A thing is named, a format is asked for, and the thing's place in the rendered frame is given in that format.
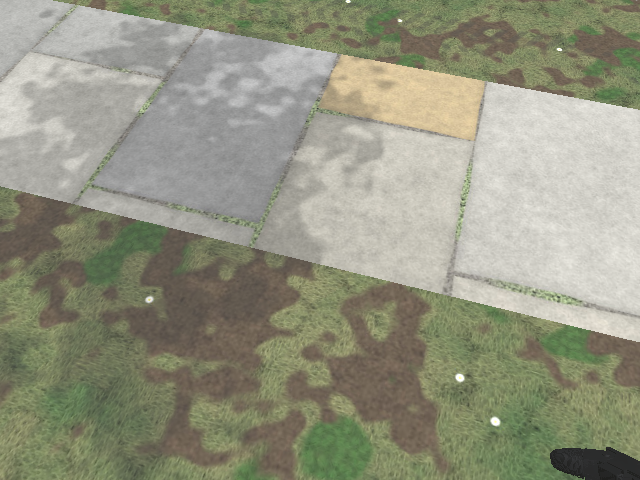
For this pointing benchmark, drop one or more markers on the robot right hand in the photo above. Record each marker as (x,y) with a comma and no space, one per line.
(596,464)

